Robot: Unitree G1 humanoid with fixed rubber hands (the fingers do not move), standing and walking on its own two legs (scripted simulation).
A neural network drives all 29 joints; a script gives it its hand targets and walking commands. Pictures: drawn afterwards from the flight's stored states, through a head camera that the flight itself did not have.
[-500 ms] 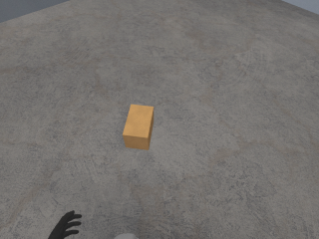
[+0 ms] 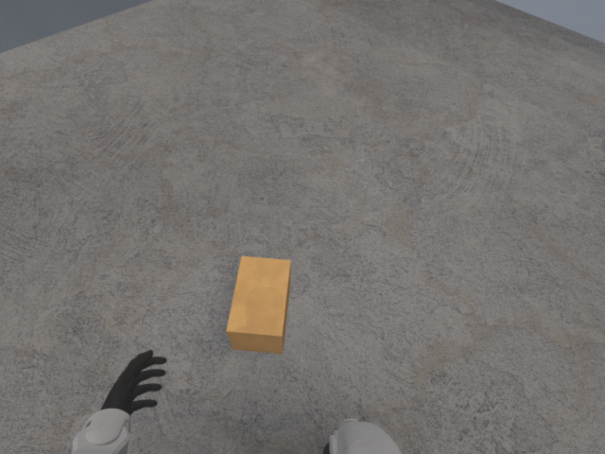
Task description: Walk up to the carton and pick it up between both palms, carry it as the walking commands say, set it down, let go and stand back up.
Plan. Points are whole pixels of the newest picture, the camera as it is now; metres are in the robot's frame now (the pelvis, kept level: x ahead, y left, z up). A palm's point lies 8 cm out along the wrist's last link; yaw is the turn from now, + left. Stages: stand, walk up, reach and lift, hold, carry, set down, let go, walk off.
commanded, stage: walk up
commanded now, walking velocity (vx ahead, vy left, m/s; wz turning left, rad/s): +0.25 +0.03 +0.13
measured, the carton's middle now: (262, 304) +0.58 +0.03 -0.66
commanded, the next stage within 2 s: none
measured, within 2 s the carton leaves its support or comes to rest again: neither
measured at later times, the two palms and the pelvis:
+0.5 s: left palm (86, 381) +0.27 +0.29 -0.12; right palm (421, 388) +0.19 -0.21 -0.12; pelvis +0.17 +0.04 +0.01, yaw +3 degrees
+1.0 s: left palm (97, 267) +0.47 +0.31 -0.13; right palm (378, 277) +0.39 -0.20 -0.14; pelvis +0.37 +0.05 -0.01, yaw +6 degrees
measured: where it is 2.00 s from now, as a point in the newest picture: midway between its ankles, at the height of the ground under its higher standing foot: (247, 242)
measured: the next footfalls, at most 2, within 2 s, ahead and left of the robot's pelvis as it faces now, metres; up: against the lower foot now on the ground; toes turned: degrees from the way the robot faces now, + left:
left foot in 0.22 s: +0.07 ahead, +0.13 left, +0.00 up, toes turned +3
right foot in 0.52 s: +0.16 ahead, -0.08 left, +0.00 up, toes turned -4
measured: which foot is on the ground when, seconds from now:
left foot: up 0.00-0.20, down 0.22-0.52, up 0.54-0.72, down 0.74-0.96, up 0.98-1.00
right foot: down 0.00-0.22, up 0.24-0.50, down 0.52-0.74, up 0.76-0.94, down 0.96-1.00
